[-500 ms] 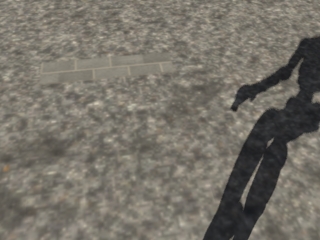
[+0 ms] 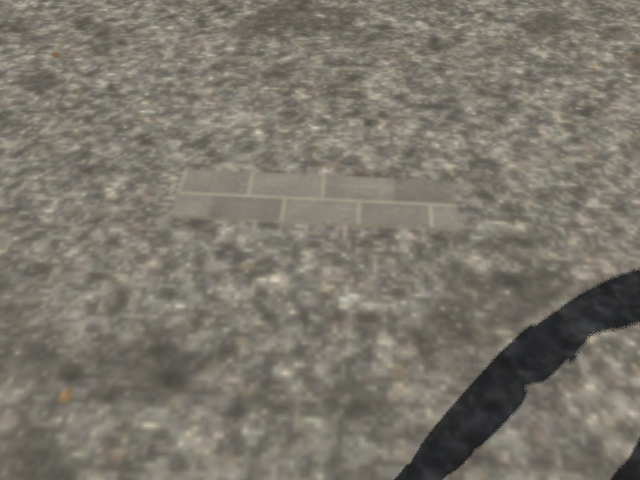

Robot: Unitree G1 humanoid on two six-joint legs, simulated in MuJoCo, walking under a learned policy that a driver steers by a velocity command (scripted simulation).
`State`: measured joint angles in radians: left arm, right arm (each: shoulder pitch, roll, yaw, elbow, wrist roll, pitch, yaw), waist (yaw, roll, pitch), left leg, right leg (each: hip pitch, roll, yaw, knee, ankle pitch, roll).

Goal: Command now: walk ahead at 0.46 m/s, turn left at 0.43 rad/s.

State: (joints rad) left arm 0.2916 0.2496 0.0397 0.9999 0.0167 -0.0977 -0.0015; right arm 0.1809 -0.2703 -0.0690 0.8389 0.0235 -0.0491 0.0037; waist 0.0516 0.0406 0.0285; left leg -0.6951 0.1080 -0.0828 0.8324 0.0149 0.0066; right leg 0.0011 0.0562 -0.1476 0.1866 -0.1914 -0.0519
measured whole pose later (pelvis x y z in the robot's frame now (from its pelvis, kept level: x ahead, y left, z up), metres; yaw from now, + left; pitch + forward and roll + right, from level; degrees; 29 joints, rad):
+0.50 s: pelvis +0.17 +0.05 -0.01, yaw +16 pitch +3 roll -1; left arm 0.09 0.31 0.05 0.80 0.01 0.00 0.05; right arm 0.17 -0.29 -0.07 0.67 0.00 0.01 -0.02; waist -0.02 -0.02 0.05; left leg -0.41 -0.12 -0.09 0.45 -0.09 0.09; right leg -0.60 -0.04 0.10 0.93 -0.33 0.08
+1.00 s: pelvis +0.23 +0.02 -0.01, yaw +19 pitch +0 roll +0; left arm 0.20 0.24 0.02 0.80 0.01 -0.03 0.02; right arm 0.20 -0.25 -0.04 0.72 -0.02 0.01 -0.01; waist 0.00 0.00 0.02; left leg -0.31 -0.06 -0.08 0.55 -0.23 0.02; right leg -0.24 0.00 0.02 0.55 -0.31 0.01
